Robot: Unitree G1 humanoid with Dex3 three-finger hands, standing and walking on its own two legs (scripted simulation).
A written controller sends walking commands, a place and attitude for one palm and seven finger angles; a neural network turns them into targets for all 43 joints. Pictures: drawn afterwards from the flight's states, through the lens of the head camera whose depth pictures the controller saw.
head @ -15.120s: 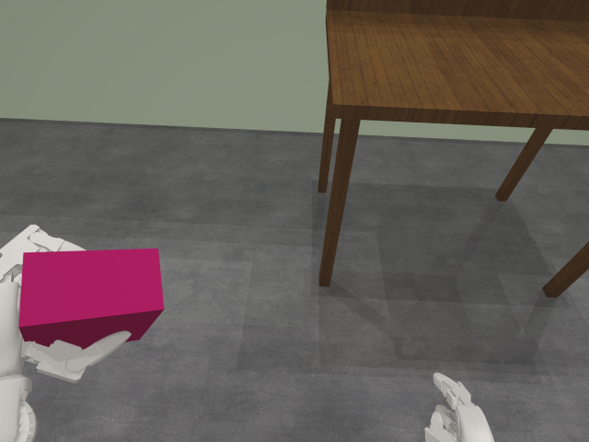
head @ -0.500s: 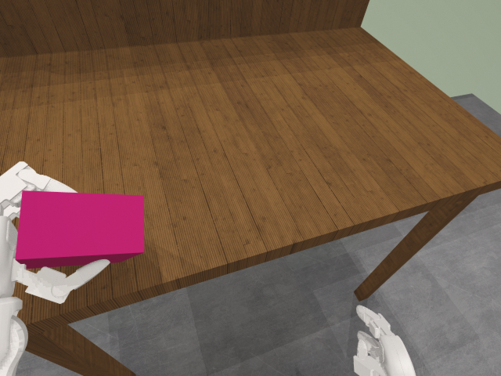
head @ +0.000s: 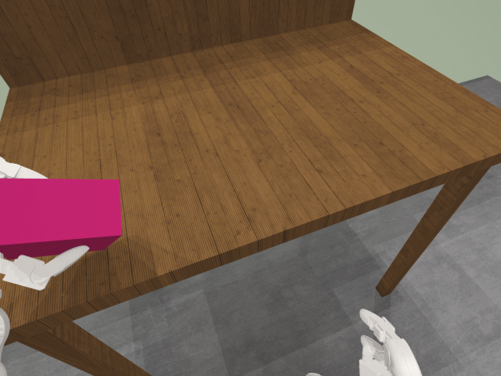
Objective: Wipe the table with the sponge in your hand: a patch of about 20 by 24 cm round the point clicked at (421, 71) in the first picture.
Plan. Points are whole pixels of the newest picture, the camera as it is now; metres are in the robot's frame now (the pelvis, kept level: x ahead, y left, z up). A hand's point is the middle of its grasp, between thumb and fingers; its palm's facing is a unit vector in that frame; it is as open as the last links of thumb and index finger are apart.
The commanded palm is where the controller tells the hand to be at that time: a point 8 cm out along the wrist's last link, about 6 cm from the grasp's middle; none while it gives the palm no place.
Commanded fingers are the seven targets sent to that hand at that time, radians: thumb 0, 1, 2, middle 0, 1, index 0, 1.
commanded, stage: come to a stop and stand still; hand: left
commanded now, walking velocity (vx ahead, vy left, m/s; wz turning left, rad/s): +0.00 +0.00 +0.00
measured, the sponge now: (77, 221) +0.24 +0.23 +0.19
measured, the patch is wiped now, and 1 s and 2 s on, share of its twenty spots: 0.05 0.05 0.05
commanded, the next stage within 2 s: look again from close up in 0.38 s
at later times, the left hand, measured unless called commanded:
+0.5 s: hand (53, 279) +0.17 +0.24 +0.17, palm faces +0.42 -0.83 -0.36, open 10.3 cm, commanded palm +0.12 +0.26 +0.19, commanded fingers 0.00 0.10 1.30 -1.20 -1.60 -1.20 -1.60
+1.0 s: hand (41, 266) +0.18 +0.25 +0.18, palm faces +0.39 -0.83 -0.40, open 10.3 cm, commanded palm +0.13 +0.28 +0.19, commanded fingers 0.00 0.10 1.30 -1.20 -1.60 -1.20 -1.60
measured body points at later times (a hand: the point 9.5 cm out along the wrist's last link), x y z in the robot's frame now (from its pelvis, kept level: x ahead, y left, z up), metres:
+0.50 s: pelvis -0.04 -0.02 +0.01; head -0.04 -0.01 +0.46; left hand +0.15 +0.28 +0.19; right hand +0.13 -0.25 -0.06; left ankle -0.05 +0.09 -0.72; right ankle +0.10 -0.11 -0.72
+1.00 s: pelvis -0.03 +0.00 +0.01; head -0.03 +0.02 +0.46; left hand +0.16 +0.29 +0.20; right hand +0.12 -0.22 -0.07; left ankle -0.05 +0.09 -0.72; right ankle +0.06 -0.10 -0.72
